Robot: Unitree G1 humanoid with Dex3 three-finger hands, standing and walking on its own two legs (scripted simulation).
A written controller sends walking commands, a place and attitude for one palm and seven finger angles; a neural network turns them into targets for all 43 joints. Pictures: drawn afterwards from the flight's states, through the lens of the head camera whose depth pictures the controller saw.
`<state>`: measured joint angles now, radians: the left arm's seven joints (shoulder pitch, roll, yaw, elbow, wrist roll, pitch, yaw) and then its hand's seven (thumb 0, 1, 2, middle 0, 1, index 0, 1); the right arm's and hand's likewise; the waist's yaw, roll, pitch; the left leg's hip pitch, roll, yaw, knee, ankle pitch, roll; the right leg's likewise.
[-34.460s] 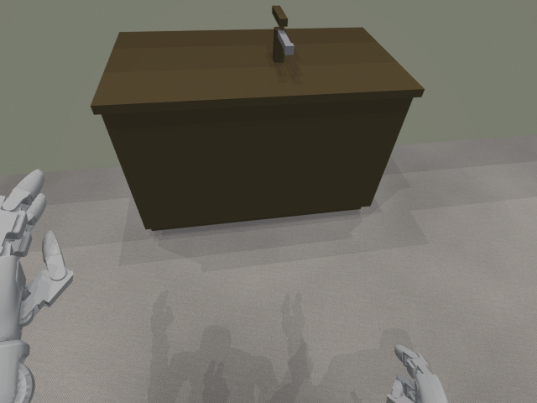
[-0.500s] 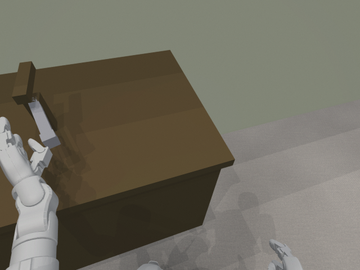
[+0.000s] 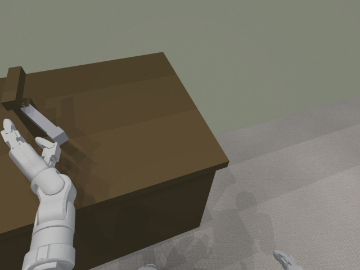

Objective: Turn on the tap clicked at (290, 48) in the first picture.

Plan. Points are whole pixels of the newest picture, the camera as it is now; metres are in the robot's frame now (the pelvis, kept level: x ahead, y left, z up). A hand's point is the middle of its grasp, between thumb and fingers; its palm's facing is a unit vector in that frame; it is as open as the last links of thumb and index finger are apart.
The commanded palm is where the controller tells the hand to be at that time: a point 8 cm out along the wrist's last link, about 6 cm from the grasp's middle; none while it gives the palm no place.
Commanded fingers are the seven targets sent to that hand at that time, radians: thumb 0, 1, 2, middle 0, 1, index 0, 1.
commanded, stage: push the lever round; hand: left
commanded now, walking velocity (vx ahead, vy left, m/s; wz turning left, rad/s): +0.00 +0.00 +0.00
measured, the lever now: (58, 136) +0.37 +0.29 +0.09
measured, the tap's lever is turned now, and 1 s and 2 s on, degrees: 31 63 86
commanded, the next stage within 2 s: lift the hand up off the lever in 1.52 s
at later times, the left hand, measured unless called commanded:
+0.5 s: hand (70, 135) +0.39 +0.27 +0.08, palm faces +0.84 -0.55 -0.05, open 7.8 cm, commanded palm +0.34 +0.28 +0.08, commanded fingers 0.00 0.90 0.90 -0.15 -0.15 -0.15 -0.15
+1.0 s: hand (84, 122) +0.43 +0.26 +0.08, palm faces +0.88 -0.47 -0.07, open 7.9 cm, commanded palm +0.38 +0.26 +0.08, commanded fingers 0.00 0.90 0.90 -0.15 -0.15 -0.15 -0.15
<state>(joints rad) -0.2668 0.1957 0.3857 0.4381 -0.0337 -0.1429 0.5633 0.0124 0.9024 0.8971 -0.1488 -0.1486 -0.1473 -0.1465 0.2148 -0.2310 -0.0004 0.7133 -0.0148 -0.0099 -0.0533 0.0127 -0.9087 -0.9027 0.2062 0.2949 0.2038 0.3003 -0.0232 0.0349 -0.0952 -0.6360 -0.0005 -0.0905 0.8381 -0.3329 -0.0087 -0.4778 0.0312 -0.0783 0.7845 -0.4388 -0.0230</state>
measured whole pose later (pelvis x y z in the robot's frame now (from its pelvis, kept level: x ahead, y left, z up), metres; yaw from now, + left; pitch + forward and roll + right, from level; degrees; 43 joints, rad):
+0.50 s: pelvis +0.00 +0.00 +0.00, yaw +0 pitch +9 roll -3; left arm -0.43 0.13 0.38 0.58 0.03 -0.12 0.74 0.01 0.90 0.90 -0.15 -0.15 -0.15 -0.15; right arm 0.21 -0.21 -0.01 0.74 -0.04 0.02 -0.01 0.01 -0.91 -0.90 0.21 0.29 0.20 0.30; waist -0.04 0.04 -0.12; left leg -0.66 0.00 -0.09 0.85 -0.34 -0.01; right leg -0.50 0.03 -0.08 0.79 -0.45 -0.02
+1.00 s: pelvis +0.00 +0.00 -0.01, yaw +0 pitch +12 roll -3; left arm -0.67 0.15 0.47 0.84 0.10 -0.14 0.88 0.01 0.91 0.90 -0.15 -0.15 -0.11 -0.13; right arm 0.26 -0.21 -0.03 0.77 -0.09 0.03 0.05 0.01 -0.91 -0.90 0.21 0.29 0.20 0.30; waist -0.08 0.04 -0.14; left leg -0.74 0.00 -0.10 0.88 -0.34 -0.02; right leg -0.58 0.03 -0.09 0.83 -0.46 -0.03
